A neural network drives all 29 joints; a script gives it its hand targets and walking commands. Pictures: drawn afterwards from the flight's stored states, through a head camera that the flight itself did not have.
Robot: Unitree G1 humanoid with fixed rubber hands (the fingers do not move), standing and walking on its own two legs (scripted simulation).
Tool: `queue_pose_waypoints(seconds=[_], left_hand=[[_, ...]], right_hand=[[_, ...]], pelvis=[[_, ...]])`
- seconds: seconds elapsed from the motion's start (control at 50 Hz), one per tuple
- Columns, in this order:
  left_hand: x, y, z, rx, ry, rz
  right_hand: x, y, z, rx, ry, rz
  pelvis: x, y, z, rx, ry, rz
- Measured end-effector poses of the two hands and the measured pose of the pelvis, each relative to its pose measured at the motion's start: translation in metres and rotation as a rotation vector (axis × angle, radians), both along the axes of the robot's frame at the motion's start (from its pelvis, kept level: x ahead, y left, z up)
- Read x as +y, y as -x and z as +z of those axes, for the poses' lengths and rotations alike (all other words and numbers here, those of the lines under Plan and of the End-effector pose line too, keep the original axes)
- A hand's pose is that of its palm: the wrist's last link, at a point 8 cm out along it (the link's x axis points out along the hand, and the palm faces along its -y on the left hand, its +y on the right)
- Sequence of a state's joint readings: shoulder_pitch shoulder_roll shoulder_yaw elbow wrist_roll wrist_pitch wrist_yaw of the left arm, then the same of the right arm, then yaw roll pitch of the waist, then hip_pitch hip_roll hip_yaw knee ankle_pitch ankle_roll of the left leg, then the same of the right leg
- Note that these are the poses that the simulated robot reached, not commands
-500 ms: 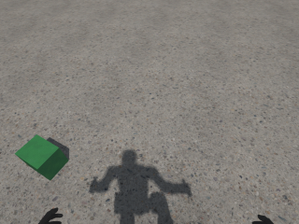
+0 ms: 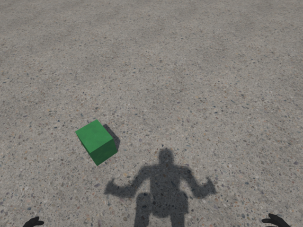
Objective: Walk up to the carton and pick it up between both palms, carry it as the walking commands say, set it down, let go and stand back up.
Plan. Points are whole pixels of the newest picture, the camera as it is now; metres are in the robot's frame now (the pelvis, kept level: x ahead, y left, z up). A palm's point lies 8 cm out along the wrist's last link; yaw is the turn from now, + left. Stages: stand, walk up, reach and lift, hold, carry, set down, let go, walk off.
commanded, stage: walk up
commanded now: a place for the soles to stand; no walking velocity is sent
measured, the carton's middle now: (97, 142) +0.80 +0.39 -0.66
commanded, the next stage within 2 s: none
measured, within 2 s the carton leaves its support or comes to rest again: neither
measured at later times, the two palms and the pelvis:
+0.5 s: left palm out of the picture +0.11 +0.42 -0.07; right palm (203, 141) +0.39 -0.18 -0.06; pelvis +0.16 +0.09 +0.00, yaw +18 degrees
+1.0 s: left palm out of the picture +0.17 +0.50 -0.09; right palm (166, 110) +0.55 -0.07 -0.07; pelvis +0.28 +0.17 -0.01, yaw +28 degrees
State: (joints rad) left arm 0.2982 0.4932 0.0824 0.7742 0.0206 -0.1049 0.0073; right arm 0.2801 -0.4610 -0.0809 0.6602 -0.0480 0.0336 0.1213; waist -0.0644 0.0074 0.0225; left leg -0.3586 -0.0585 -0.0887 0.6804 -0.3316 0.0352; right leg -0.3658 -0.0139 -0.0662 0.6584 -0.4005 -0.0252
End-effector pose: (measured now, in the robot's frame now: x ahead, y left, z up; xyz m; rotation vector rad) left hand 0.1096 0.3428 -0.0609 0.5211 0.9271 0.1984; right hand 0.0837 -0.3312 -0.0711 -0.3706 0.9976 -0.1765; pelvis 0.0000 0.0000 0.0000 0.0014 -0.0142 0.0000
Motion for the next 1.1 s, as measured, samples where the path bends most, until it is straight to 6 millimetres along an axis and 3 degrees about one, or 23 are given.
queue_pose_waypoints(seconds=[0.08,0.2,0.3,0.36,0.46,0.56,0.62,0.7,0.82,0.92,1.0,1.1], left_hand=[[0.019,0.037,0.015,0.02,-0.049,0.13],[0.048,0.078,0.035,0.09,-0.086,0.298],[0.069,0.093,0.022,0.169,-0.062,0.376],[0.081,0.085,0.003,0.186,-0.032,0.404],[0.082,0.025,-0.011,0.106,0.039,0.379],[0.082,-0.032,-0.012,0.053,0.067,0.339],[0.088,-0.056,-0.011,0.017,0.035,0.334],[0.101,-0.059,-0.002,-0.018,-0.013,0.397],[0.126,-0.049,0.016,0.012,-0.032,0.493],[0.154,-0.049,-0.004,0.065,-0.004,0.538],[0.159,-0.065,-0.026,0.099,0.044,0.569],[0.152,-0.088,-0.042,0.117,0.097,0.57]], right_hand=[[0.019,-0.06,-0.007,0.013,-0.02,0.098],[0.059,-0.164,0.002,-0.013,-0.039,0.268],[0.121,-0.26,0.011,-0.111,-0.054,0.397],[0.148,-0.301,0.012,-0.18,-0.022,0.438],[0.156,-0.307,0.012,-0.142,0.001,0.396],[0.146,-0.303,0.006,-0.076,0.021,0.375],[0.139,-0.313,-0.006,-0.049,0.024,0.37],[0.155,-0.343,-0.02,-0.014,0.026,0.409],[0.207,-0.408,-0.007,-0.022,0.009,0.526],[0.248,-0.457,-0.002,-0.098,0.055,0.565],[0.261,-0.468,-0.002,-0.108,0.079,0.536],[0.263,-0.475,-0.001,-0.091,0.1,0.523]], pelvis=[[0.005,-0.027,0.005,0.001,0.012,0.071],[0.023,-0.064,0.015,0.004,0.02,0.165],[0.049,-0.094,0.006,0.014,0.015,0.223],[0.069,-0.112,-0.007,0.008,0.002,0.248],[0.084,-0.144,-0.003,0.007,-0.006,0.296],[0.09,-0.178,-0.002,0.007,-0.006,0.339],[0.09,-0.203,-0.01,0.002,-0.002,0.366],[0.098,-0.228,-0.014,-0.012,0.02,0.416],[0.124,-0.256,0.0,-0.015,0.016,0.466],[0.156,-0.274,-0.012,-0.012,0.0,0.471],[0.168,-0.284,-0.015,-0.014,-0.002,0.483],[0.171,-0.298,-0.015,-0.009,0.006,0.487]])
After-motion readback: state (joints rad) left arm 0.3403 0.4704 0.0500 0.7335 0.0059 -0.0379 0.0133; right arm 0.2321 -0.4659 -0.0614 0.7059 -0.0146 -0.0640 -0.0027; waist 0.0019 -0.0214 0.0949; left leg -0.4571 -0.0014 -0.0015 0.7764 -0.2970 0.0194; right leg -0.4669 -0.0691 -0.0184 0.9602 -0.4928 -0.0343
